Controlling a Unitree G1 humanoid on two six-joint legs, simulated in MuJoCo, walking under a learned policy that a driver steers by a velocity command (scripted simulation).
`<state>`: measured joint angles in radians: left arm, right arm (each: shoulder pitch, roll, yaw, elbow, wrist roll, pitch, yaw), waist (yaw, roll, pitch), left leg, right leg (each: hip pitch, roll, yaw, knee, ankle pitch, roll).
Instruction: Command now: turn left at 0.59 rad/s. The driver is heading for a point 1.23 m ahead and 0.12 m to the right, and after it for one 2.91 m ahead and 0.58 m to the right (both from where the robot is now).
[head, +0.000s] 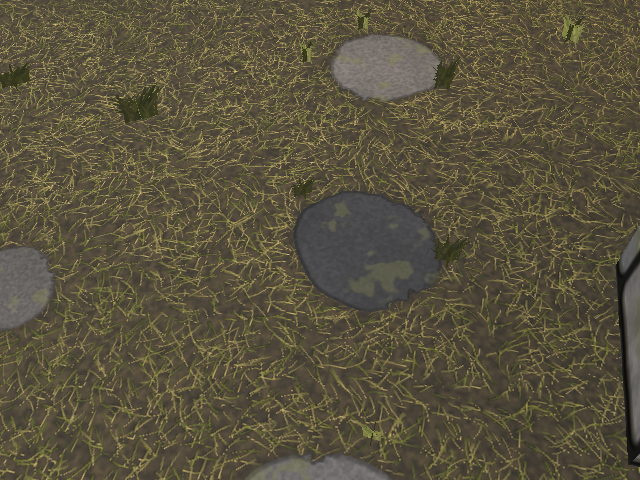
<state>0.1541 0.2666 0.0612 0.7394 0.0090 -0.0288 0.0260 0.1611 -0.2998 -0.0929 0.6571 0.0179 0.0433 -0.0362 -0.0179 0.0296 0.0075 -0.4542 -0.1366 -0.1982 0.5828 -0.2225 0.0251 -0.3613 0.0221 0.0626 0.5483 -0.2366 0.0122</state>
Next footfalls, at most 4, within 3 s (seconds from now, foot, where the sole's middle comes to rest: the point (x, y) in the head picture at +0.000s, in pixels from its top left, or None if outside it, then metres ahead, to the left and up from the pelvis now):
0.38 left None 0.01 0.14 -0.77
0.78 right None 0.24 -0.09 -0.77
1.22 left None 0.32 0.15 -0.77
2.38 right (353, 369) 0.70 -0.03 -0.77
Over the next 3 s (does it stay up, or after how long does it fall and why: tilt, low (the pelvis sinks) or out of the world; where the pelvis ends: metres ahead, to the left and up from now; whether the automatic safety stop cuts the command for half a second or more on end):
stays up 0.85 0.09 0.00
